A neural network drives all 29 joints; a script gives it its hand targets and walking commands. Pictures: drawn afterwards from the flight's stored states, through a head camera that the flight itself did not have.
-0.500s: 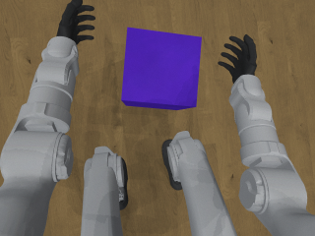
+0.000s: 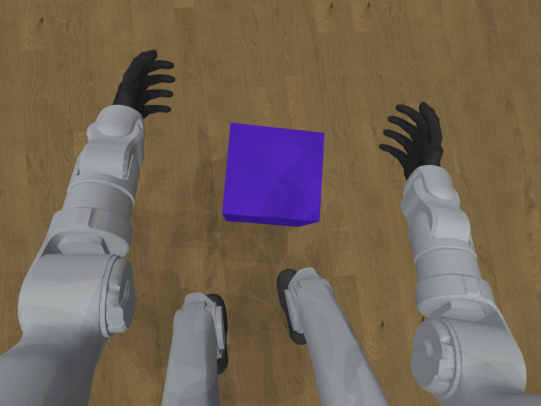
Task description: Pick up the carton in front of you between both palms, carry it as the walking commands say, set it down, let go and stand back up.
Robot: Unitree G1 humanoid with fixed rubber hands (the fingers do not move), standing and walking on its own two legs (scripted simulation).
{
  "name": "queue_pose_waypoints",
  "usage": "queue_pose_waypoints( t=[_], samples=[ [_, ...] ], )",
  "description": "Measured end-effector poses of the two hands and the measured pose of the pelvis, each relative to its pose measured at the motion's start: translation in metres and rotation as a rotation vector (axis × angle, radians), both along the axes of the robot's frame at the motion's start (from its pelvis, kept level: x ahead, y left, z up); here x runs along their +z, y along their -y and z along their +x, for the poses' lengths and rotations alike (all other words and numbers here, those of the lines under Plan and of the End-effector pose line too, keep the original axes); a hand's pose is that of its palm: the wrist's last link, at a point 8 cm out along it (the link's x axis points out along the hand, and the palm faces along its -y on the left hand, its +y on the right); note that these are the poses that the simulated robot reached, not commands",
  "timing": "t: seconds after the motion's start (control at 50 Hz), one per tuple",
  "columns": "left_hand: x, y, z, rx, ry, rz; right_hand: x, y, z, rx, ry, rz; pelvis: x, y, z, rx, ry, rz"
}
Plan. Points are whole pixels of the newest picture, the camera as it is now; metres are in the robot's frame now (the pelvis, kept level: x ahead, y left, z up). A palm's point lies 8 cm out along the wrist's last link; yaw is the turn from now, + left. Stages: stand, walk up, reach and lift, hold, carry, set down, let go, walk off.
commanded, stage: let go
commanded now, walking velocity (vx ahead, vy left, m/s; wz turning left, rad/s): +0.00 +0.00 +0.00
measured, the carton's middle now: (269, 182) +0.47 -0.09 -0.48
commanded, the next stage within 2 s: stand in 1.38 s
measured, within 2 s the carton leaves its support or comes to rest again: neither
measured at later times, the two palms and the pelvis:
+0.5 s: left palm (51, 215) +0.39 +0.17 +0.02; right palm (504, 213) +0.32 -0.25 +0.04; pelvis +0.06 -0.02 +0.12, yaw +2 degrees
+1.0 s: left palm out of the picture +0.27 +0.24 +0.10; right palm out of the picture +0.27 -0.23 +0.10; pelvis +0.11 +0.01 +0.17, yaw -1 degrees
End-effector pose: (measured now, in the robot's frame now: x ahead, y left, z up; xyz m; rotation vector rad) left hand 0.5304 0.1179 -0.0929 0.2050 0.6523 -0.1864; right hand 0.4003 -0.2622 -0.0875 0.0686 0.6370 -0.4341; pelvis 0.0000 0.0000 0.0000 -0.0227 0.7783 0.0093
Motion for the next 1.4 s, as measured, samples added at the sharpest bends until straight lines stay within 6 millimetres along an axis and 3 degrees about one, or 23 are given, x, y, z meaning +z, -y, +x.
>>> queue_pose_waypoints(
  t=[0.14,0.28,0.4,0.72,0.82,1.06,1.4],
  samples=[
    [0.029,-0.007,-0.012,0.035,-0.004,0.014,0.031,-0.006,-0.004,0.065,-0.018,-0.014,0.031,0.002,0.01,0.003,0.023,0.006],
    [0.054,-0.028,-0.071,0.159,-0.029,0.056,0.064,-0.014,-0.037,0.22,-0.1,-0.044,0.071,0.006,0.028,0.009,0.109,0.016],
    [0.088,-0.043,-0.121,0.246,-0.045,0.075,0.102,-0.011,-0.063,0.341,-0.152,-0.066,0.104,0.011,0.047,0.013,0.239,0.024],
    [0.154,-0.075,-0.186,0.227,-0.067,0.075,0.177,-0.015,-0.133,0.364,-0.185,-0.061,0.154,0.013,0.099,-0.011,0.535,0.023],
    [0.171,-0.09,-0.21,0.231,-0.079,0.077,0.186,-0.022,-0.14,0.367,-0.184,-0.062,0.164,0.006,0.107,-0.016,0.62,0.015],
    [0.197,-0.125,-0.269,0.263,-0.113,0.077,0.19,-0.039,-0.133,0.407,-0.163,-0.067,0.171,-0.008,0.106,-0.013,0.783,0.012],
    [0.192,-0.106,-0.283,0.254,-0.102,0.09,0.195,-0.016,-0.15,0.376,-0.202,-0.129,0.165,0.007,0.086,-0.021,0.864,0.015]
  ],
)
